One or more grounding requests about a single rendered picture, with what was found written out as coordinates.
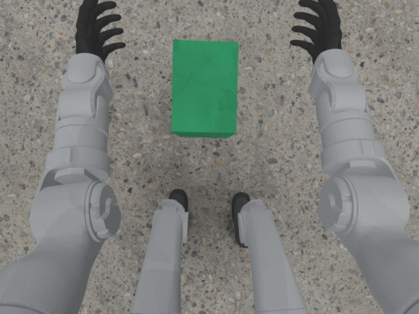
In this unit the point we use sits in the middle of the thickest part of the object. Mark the left robot hand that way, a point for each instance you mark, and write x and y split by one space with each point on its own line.
88 37

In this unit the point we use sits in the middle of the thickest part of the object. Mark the carton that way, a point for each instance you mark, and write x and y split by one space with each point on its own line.
204 88

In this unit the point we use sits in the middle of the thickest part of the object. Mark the right robot forearm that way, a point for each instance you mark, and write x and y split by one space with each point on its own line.
344 119

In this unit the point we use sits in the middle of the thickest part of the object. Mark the robot left shin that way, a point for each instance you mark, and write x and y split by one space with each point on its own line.
167 203

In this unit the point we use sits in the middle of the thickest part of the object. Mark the robot left upper arm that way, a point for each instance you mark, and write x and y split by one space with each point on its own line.
70 223

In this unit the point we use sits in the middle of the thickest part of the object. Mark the robot left foot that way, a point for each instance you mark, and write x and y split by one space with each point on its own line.
180 196

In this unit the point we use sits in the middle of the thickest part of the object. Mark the robot right upper arm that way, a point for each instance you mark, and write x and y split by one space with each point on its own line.
369 214

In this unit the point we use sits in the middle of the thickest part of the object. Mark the right robot hand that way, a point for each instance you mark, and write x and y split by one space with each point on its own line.
327 35

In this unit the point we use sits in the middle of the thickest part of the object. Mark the left robot forearm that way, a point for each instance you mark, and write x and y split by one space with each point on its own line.
82 126

